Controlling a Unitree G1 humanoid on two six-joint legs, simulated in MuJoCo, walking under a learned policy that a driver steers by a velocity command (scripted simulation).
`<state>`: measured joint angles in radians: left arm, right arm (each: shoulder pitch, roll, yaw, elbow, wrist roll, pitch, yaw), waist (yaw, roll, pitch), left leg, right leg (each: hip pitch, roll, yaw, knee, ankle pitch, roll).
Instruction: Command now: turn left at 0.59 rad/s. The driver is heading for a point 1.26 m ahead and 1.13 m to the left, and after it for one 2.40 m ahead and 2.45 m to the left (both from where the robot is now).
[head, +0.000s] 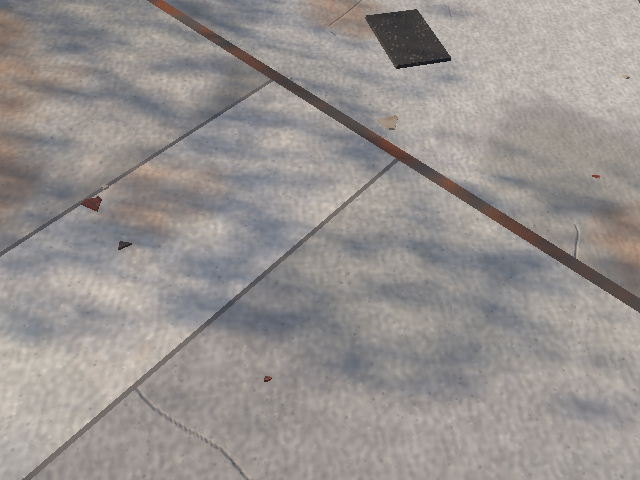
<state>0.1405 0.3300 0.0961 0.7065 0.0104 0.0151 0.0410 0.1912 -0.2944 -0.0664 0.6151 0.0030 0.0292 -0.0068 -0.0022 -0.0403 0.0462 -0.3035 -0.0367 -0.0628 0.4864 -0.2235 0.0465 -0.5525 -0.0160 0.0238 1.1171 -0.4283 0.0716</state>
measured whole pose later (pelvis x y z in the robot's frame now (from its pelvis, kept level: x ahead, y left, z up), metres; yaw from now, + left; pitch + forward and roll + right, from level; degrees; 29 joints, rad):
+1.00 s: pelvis +0.21 +0.16 +0.00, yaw +36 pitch +2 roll +0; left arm 0.19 0.33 0.05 0.69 0.01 -0.10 0.00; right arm 0.30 -0.28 -0.05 0.65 0.01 -0.05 0.02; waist -0.02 -0.03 0.05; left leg -0.24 -0.10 -0.05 0.41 -0.19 0.09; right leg -0.61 -0.10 0.05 1.09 -0.25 0.02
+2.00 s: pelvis +0.57 +0.57 +0.00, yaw +51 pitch +0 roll +1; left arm 0.26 0.32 0.06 0.81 -0.03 -0.04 -0.01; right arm 0.25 -0.26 -0.06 0.75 -0.01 -0.09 0.02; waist -0.01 -0.05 0.04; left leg -0.19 -0.02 0.11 0.36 -0.18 0.05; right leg -0.56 -0.10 0.05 1.12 -0.27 0.01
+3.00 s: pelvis +0.80 +0.80 -0.01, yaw +27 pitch +0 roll +0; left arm 0.18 0.26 0.03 0.71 0.02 0.04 0.00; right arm 0.18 -0.24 -0.02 0.75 -0.02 -0.03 -0.01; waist 0.00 -0.02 0.02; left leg -0.26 0.00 -0.03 0.54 -0.27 -0.01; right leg -0.27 0.07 0.12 0.54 -0.27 -0.01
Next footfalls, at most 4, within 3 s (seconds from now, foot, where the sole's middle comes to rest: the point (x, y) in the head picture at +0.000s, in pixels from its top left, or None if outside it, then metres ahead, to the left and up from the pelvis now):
0.30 right None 0.07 -0.13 -0.78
0.78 left None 0.21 0.24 -0.78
1.30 right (169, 408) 0.58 0.29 -0.78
1.80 left None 0.53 0.67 -0.78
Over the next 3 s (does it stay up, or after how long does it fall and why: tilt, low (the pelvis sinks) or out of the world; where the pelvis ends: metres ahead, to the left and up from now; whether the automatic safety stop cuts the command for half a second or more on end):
stays up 0.80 0.80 -0.01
